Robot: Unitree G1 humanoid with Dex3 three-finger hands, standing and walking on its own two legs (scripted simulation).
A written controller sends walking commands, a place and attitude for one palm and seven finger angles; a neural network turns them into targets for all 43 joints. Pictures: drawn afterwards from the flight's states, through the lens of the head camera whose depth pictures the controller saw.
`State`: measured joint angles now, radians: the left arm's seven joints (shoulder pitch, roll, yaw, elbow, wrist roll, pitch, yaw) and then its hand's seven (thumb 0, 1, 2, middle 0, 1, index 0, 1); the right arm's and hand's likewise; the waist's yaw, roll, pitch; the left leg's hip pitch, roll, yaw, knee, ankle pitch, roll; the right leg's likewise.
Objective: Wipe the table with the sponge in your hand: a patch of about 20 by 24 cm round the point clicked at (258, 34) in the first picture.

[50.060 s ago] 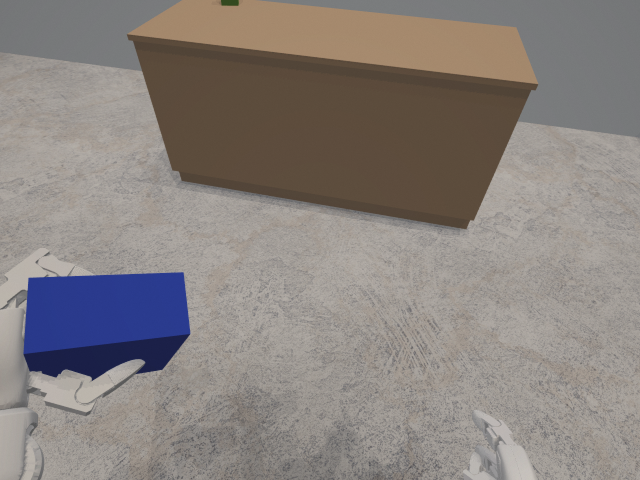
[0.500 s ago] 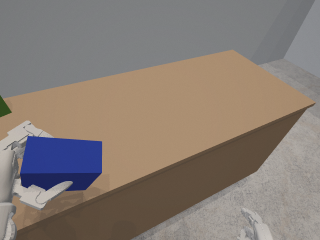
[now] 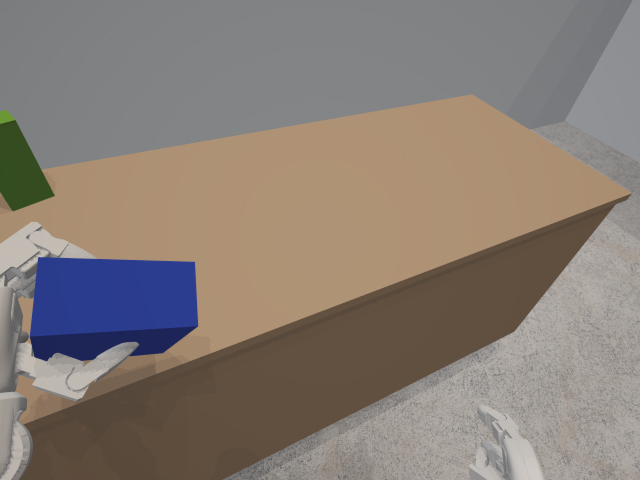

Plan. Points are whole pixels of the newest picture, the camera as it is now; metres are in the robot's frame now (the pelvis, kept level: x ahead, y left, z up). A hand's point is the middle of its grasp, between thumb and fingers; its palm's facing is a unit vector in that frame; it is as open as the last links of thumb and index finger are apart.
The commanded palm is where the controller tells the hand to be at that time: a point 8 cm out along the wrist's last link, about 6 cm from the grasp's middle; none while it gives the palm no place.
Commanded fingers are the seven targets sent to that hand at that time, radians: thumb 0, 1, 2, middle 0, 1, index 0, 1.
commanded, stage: step back with the hand held close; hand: left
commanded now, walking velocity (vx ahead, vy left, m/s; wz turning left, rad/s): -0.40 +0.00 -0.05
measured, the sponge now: (135, 314) +0.23 +0.20 +0.15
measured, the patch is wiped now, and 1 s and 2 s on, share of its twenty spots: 1.00 1.00 1.00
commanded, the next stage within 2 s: stop stepping back and stand still in 0.58 s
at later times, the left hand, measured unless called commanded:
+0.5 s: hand (47, 401) +0.14 +0.22 +0.19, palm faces +0.28 -0.90 -0.34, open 10.0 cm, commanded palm +0.08 +0.28 +0.20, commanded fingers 0.00 0.10 1.30 -1.20 -1.60 -1.20 -1.60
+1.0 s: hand out of the picture -0.06 +0.27 +0.20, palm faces +0.33 -0.89 -0.32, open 10.0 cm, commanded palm -0.09 +0.31 +0.20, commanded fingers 0.00 0.10 1.30 -1.20 -1.60 -1.20 -1.60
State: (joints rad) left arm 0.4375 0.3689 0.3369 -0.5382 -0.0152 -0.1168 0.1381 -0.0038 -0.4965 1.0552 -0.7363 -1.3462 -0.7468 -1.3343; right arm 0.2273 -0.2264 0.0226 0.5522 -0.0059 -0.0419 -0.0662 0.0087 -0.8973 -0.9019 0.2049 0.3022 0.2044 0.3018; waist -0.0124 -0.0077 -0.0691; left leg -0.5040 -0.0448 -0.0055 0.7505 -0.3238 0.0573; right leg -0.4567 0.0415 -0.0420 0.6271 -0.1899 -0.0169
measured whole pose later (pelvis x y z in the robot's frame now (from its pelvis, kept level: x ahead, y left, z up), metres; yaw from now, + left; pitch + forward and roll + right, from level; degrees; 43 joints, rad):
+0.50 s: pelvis -0.09 +0.00 +0.01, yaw -2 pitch +1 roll -6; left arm 0.45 0.39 0.31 -0.60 -0.03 -0.17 0.11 0.00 -0.50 1.06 -0.74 -1.35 -0.75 -1.34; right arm 0.17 -0.17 0.03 0.61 0.00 -0.09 -0.05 0.01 -0.90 -0.90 0.21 0.30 0.21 0.30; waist -0.02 0.03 -0.01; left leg -0.60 0.03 -0.03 0.75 -0.26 0.00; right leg -0.26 0.08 0.02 0.55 -0.30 0.03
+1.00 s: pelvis -0.26 +0.04 +0.00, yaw -2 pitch -3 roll -5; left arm 0.43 0.42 0.32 -0.56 -0.05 -0.09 0.09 0.00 -0.50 1.06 -0.74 -1.35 -0.75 -1.34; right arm 0.24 -0.20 0.03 0.64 0.02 -0.07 -0.03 0.01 -0.90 -0.90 0.20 0.30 0.20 0.30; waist -0.01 0.02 -0.09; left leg -0.69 -0.03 -0.04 1.31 -0.38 -0.02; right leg -0.28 0.07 -0.10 0.60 -0.26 -0.03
